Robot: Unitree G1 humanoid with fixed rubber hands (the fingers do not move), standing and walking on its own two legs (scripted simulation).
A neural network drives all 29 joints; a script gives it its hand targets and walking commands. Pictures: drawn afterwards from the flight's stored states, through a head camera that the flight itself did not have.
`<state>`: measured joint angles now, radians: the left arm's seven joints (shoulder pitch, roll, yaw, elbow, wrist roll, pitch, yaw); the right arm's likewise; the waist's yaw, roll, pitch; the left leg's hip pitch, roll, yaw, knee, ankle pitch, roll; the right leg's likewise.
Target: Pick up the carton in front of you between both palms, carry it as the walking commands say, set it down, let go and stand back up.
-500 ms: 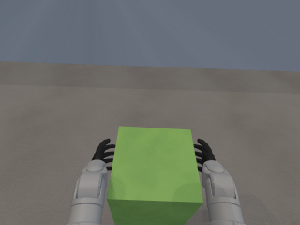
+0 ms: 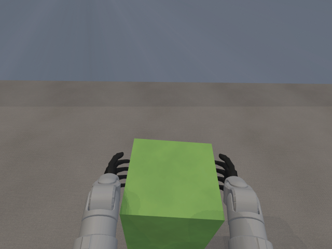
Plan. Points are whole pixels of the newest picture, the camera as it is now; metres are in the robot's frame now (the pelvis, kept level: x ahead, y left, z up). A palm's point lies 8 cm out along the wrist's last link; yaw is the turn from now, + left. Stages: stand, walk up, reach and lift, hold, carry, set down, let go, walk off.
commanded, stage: hold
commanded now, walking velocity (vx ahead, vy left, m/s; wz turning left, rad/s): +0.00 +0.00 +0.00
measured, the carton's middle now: (168, 197) +0.29 +0.00 -0.03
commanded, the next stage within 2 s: set down in 0.12 s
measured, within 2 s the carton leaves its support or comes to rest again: neither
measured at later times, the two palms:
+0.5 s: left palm (117, 178) +0.34 +0.15 -0.01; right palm (221, 179) +0.34 -0.15 +0.00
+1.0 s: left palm (125, 201) +0.38 +0.15 -0.21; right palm (207, 205) +0.37 -0.15 -0.19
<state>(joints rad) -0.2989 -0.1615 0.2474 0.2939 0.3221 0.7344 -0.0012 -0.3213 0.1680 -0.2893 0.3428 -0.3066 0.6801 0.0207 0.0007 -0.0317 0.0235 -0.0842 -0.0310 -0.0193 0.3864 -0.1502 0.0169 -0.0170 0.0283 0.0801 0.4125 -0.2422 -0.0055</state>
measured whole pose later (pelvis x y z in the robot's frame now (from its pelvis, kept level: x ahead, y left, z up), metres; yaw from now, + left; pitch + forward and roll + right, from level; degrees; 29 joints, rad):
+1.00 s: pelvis -0.04 +0.00 -0.13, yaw -1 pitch +35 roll -2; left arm -0.72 -0.07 0.40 0.59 0.27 0.22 0.00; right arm -0.68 0.17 -0.50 0.52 -0.22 0.20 -0.04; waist -0.02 -0.03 -0.13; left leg -1.45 -0.06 -0.07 1.18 -0.34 -0.01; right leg -1.38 0.09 0.06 1.22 -0.45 0.02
